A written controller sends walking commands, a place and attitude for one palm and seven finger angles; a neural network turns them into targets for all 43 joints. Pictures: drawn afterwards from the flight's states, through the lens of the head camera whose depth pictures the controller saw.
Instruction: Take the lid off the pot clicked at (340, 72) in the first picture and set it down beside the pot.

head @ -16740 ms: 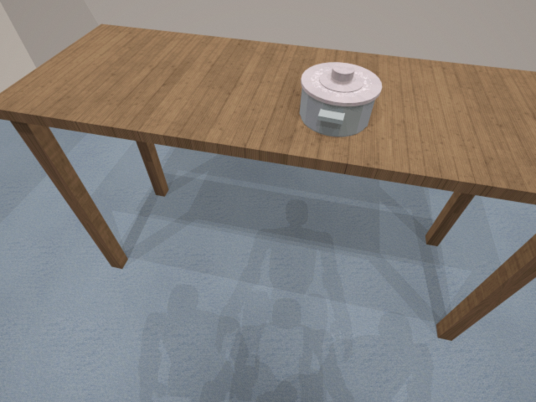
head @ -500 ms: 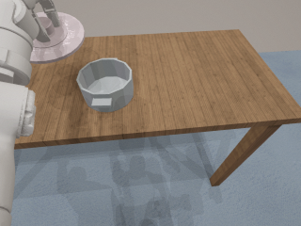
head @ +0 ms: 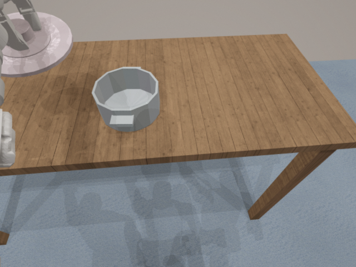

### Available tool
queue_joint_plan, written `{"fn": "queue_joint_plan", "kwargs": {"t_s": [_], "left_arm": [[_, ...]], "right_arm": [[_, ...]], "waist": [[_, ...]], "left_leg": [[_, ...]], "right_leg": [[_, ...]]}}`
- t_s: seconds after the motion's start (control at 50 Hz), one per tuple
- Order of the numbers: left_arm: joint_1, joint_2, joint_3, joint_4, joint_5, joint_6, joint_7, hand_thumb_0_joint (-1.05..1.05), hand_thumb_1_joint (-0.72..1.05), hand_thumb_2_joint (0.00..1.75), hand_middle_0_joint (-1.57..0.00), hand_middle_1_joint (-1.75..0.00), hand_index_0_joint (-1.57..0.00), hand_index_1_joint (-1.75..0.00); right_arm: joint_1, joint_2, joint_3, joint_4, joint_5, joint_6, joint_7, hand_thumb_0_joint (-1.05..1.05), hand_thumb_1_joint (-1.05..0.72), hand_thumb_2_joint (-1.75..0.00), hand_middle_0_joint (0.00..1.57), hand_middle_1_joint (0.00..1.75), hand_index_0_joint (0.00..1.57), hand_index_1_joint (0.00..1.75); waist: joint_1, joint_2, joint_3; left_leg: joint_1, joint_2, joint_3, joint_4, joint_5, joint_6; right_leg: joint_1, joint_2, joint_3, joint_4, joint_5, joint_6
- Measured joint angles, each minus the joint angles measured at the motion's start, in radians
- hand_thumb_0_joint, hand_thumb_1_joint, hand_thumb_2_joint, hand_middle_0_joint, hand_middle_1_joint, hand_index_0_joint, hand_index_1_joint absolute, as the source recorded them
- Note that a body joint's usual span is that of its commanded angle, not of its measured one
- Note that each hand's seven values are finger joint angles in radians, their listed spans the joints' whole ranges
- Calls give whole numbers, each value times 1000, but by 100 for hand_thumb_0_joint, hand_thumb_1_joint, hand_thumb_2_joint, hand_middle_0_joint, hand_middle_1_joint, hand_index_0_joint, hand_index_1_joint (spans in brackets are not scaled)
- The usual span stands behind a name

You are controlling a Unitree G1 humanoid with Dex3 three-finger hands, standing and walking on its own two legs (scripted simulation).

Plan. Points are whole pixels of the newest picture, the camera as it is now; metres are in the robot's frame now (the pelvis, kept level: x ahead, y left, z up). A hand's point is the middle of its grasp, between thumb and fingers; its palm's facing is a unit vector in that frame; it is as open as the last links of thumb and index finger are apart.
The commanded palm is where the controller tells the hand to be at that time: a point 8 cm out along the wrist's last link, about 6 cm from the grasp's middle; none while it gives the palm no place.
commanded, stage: move the lid sideways beside the pot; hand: left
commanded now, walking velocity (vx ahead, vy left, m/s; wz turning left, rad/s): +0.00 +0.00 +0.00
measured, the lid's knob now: (17, 30) +0.51 +0.27 +0.26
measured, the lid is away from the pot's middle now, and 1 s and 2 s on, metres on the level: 0.17 0.24 0.23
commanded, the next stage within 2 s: lower the lid onto the table in 0.70 s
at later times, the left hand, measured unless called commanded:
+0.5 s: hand out of the picture +0.48 +0.31 +0.28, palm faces -0.23 -0.11 -0.97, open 7.6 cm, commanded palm +0.49 +0.32 +0.35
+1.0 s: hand out of the picture +0.47 +0.33 +0.27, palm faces -0.26 -0.17 -0.95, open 7.6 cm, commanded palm +0.49 +0.33 +0.33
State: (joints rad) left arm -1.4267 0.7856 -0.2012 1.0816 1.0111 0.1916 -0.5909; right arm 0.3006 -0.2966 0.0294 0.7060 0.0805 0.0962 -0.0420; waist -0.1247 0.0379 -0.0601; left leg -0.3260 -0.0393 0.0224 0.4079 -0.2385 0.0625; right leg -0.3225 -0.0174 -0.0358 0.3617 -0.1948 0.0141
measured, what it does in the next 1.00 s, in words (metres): stands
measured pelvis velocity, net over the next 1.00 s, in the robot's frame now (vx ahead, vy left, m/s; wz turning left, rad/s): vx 0.00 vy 0.00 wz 0.00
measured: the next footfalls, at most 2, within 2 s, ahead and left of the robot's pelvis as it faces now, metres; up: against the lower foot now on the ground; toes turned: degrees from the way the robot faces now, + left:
none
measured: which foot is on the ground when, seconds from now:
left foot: down 0.00-1.00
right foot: down 0.00-1.00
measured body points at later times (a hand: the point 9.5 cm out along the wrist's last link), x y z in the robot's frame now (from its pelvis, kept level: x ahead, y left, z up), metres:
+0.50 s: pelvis +0.00 +0.00 +0.00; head +0.06 +0.00 +0.45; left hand +0.48 +0.31 +0.33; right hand +0.04 -0.27 -0.13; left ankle -0.03 +0.08 -0.74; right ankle -0.02 -0.13 -0.74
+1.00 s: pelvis +0.00 +0.00 +0.00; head +0.06 +0.00 +0.44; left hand +0.48 +0.33 +0.32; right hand +0.04 -0.27 -0.13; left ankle -0.03 +0.08 -0.74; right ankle -0.02 -0.13 -0.74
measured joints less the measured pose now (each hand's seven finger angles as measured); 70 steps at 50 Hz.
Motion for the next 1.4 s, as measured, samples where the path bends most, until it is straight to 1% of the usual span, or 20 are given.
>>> {"fn": "queue_joint_plan", "kwargs": {"t_s": [0.04,0.1,0.16,0.2,0.32,0.4,0.44,0.48,0.58,0.66,0.7,0.82,0.88,0.94,1.0,1.08,1.18,1.26,1.34,1.4], "left_arm": [[-1,13,9,14,-1,-4,-4,0,23,69,-67,-103,-67,-98],[1,26,-7,10,-1,1,-12,0,23,69,-67,-103,-67,-98],[16,38,12,-21,7,-12,-13,0,23,69,-67,-103,-67,-98],[20,45,15,-24,3,-19,-8,0,23,69,-67,-103,-67,-98],[1,65,-3,38,1,-19,-14,0,23,69,-67,-103,-66,-98],[15,81,7,13,8,-35,-18,0,23,69,-67,-103,-67,-98],[18,91,24,3,12,-49,-16,0,23,69,-67,-103,-67,-98],[10,100,23,16,9,-58,-10,0,23,69,-67,-103,-67,-98],[-6,125,26,55,12,-62,-12,0,23,69,-67,-103,-66,-98],[12,156,68,37,24,-77,-15,0,23,69,-67,-103,-66,-98],[14,164,63,29,22,-76,-14,0,23,69,-67,-103,-66,-98],[10,160,50,15,16,-66,-16,0,23,69,-67,-103,-66,-98],[-21,138,17,63,6,-27,-18,0,24,69,-67,-103,-66,-98],[-22,125,23,81,9,-2,-29,0,23,69,-67,-103,-66,-98],[-21,114,10,85,10,11,-28,0,23,69,-67,-103,-66,-98],[-28,104,15,118,9,6,-16,0,23,69,-67,-103,-66,-98],[-13,116,32,142,14,-6,-8,0,24,69,-67,-103,-66,-98],[0,136,60,145,19,-20,-3,0,24,69,-67,-103,-66,-98],[10,144,64,132,17,-23,4,0,24,69,-67,-103,-66,-98],[6,142,47,147,11,-20,10,0,24,69,-67,-103,-66,-98]], "right_arm": [[-6,0,3,0,2,6,0,1,-90,-90,20,30,20,30],[-7,1,1,-3,5,10,1,1,-90,-90,20,30,20,30],[-7,0,0,-5,1,10,0,1,-90,-90,20,30,20,30],[-5,-1,1,-7,4,11,-1,1,-90,-90,20,30,20,30],[-15,-2,10,-3,14,26,-2,1,-90,-90,20,30,20,30],[-10,-1,11,-3,13,21,-10,1,-90,-90,20,30,20,30],[-5,-1,12,-2,11,17,-14,1,-90,-90,20,30,20,30],[0,-2,13,-1,14,17,-17,1,-90,-90,20,30,20,30],[6,-7,15,4,19,26,-15,1,-90,-90,20,30,20,30],[11,-12,14,0,15,30,-16,1,-90,-90,20,30,20,30],[18,-11,10,-2,16,32,-15,1,-90,-90,20,30,20,30],[25,-11,6,3,15,42,-5,1,-90,-90,20,30,20,30],[18,-9,5,9,21,36,1,1,-90,-90,20,30,20,30],[9,-9,9,10,20,27,3,1,-90,-90,20,30,20,30],[6,-6,11,6,20,11,0,1,-90,-90,20,30,20,30],[2,-5,19,4,21,-2,-6,1,-90,-90,20,30,20,30],[6,-7,23,-1,20,-6,-12,1,-90,-90,21,30,20,30],[19,-12,22,-1,19,-7,-16,1,-90,-90,21,30,20,30],[43,-17,12,4,17,-9,-16,1,-90,-90,20,30,20,30],[55,-19,10,13,20,-5,-13,1,-90,-90,20,30,20,30]], "waist": [[-1,-1,0],[1,-2,3],[5,-1,5],[5,1,3],[5,0,9],[5,-3,19],[5,-4,19],[2,-5,18],[-4,-4,18],[-7,-1,24],[-7,0,24],[4,2,18],[7,4,22],[6,4,25],[3,2,26],[-4,-2,26],[-18,-10,29],[-26,-13,32],[-25,-12,31],[-22,-9,28]], "left_leg": [[0,1,2,3,-3,1],[0,1,1,3,-3,0],[0,1,0,5,-3,1],[0,0,-2,6,-4,1],[-5,2,-1,13,-8,2],[-5,3,-2,11,-5,2],[-6,3,-2,11,-6,2],[-7,4,-2,13,-8,2],[-11,6,2,19,-14,3],[-11,8,8,21,-18,4],[-10,7,6,20,-18,4],[-16,4,-1,25,-19,5],[-17,3,-6,29,-19,6],[-19,2,-6,29,-16,6],[-19,3,-6,29,-15,5],[-21,5,-3,36,-18,5],[-23,11,5,43,-22,5],[-27,14,10,50,-27,5],[-32,13,8,53,-28,5],[-38,11,5,57,-31,7]], "right_leg": [[0,1,2,2,-1,0],[2,1,1,0,-1,0],[3,1,0,-1,-1,0],[4,0,-2,-2,-1,1],[2,2,0,-1,0,2],[4,3,-2,-7,4,2],[4,3,-1,-8,5,2],[4,4,-2,-9,4,2],[0,6,3,-8,2,3],[-1,8,8,-8,2,4],[1,8,7,-10,2,5],[-1,5,0,-7,-1,5],[1,3,-6,-6,-2,5],[-1,3,-5,-6,1,6],[0,3,-6,-7,3,6],[-3,6,-3,-2,3,5],[-8,11,6,3,3,5],[-12,14,11,6,3,5],[-14,13,9,5,2,6],[-18,11,6,8,-1,7]]}}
